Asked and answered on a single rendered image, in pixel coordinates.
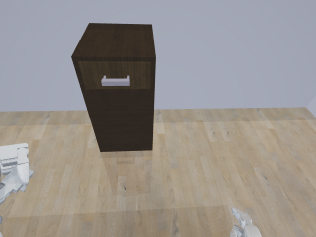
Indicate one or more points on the drawer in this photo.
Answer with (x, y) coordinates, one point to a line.
(93, 72)

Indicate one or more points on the robot right hand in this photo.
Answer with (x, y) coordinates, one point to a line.
(249, 230)

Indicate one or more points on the robot left hand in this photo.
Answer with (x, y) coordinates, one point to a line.
(14, 163)

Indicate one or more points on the handle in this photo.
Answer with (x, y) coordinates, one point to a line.
(115, 81)

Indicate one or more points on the cabinet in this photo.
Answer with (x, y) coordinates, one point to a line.
(122, 119)

